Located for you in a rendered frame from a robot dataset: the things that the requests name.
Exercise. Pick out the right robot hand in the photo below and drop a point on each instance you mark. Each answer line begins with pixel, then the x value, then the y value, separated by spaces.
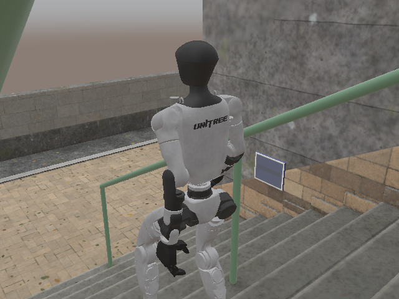
pixel 217 180

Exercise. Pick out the robot right upper arm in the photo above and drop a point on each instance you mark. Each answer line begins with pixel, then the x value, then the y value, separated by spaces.
pixel 236 145

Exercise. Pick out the left robot hand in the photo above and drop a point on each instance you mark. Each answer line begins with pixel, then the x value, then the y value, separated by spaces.
pixel 167 256

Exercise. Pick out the left robot shin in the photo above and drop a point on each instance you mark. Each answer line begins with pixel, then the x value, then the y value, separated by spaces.
pixel 147 275

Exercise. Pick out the robot right thigh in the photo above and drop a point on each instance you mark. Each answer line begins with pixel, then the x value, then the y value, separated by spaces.
pixel 205 257

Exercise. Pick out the left robot forearm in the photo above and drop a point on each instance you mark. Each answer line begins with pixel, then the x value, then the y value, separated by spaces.
pixel 172 216

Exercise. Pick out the right robot forearm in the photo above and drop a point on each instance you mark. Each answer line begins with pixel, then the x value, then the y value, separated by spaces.
pixel 229 163

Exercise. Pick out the robot left upper arm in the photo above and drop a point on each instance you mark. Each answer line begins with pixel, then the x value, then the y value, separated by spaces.
pixel 165 124

